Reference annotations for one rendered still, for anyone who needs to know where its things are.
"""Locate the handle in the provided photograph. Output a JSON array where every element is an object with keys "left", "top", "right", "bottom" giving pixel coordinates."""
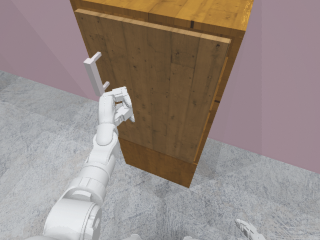
[{"left": 83, "top": 52, "right": 110, "bottom": 97}]

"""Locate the right robot hand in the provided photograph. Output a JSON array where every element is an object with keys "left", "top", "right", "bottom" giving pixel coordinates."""
[{"left": 235, "top": 219, "right": 266, "bottom": 240}]

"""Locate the cupboard door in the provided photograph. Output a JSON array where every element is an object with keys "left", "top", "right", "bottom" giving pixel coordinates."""
[{"left": 74, "top": 8, "right": 232, "bottom": 164}]

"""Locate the robot left forearm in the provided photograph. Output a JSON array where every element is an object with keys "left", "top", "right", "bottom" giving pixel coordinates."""
[{"left": 43, "top": 123, "right": 121, "bottom": 235}]

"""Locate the robot left shin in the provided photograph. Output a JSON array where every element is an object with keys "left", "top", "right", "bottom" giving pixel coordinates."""
[{"left": 130, "top": 234, "right": 140, "bottom": 238}]

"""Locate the robot left upper arm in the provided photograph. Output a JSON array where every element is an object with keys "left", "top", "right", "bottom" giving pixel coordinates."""
[{"left": 25, "top": 198, "right": 102, "bottom": 240}]

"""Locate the left robot hand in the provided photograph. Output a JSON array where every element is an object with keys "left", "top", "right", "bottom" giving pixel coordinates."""
[{"left": 97, "top": 86, "right": 135, "bottom": 127}]

